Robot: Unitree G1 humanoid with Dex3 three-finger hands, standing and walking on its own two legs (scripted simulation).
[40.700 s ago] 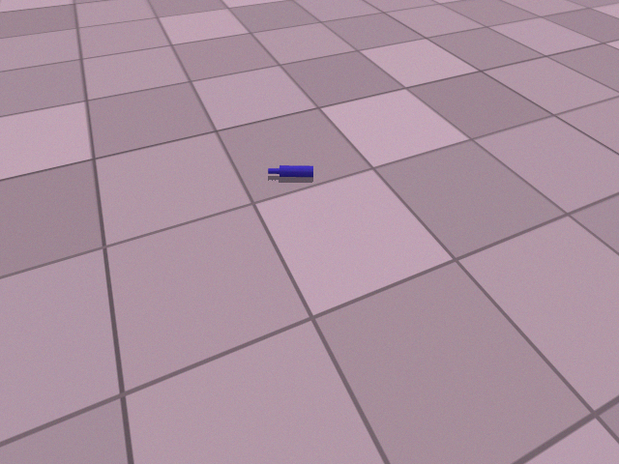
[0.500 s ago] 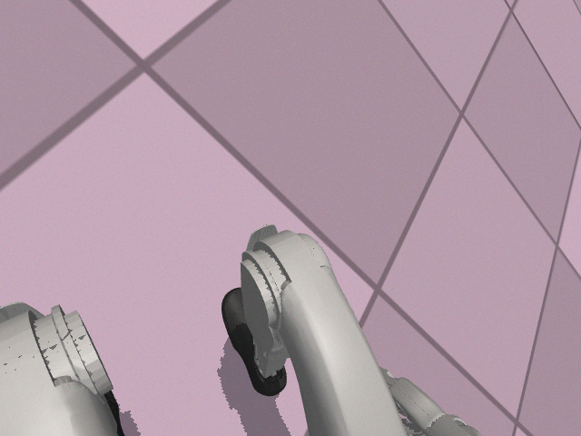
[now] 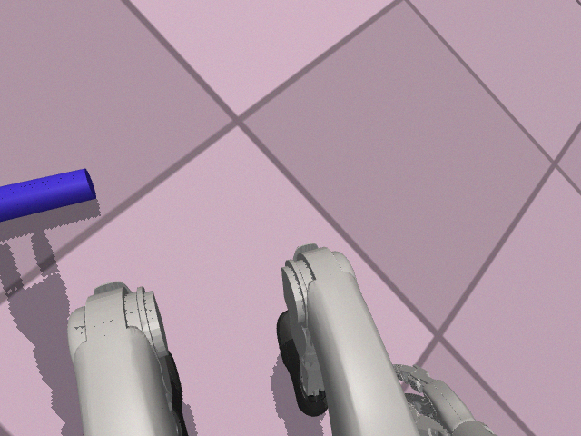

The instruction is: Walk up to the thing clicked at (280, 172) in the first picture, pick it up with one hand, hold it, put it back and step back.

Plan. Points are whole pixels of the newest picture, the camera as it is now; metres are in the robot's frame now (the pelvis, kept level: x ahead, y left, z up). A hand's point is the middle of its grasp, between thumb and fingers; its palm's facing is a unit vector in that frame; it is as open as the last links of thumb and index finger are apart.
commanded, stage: withdraw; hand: left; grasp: from above
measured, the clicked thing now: (17, 200) +0.49 +0.36 -0.32
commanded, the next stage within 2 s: home in 0.42 s
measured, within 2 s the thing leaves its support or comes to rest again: neither
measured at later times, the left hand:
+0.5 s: hand out of the picture +0.49 +0.33 -0.18, palm faces -0.33 -0.07 -0.94, open 13.8 cm
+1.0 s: hand out of the picture +0.38 +0.33 -0.02, palm faces -0.27 -0.52 -0.81, open 8.9 cm
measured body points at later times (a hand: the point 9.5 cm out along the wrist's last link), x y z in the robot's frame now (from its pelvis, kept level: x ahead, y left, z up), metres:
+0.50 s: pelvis -0.01 +0.00 -0.03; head +0.24 +0.10 +0.33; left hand +0.50 +0.33 -0.12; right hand +0.05 -0.27 -0.11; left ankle +0.08 +0.13 -0.31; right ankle +0.11 -0.14 -0.31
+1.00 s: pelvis +0.01 +0.00 +0.08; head +0.21 +0.07 +0.48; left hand +0.39 +0.36 +0.03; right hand +0.14 -0.27 -0.03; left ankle +0.08 +0.13 -0.31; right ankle +0.11 -0.14 -0.31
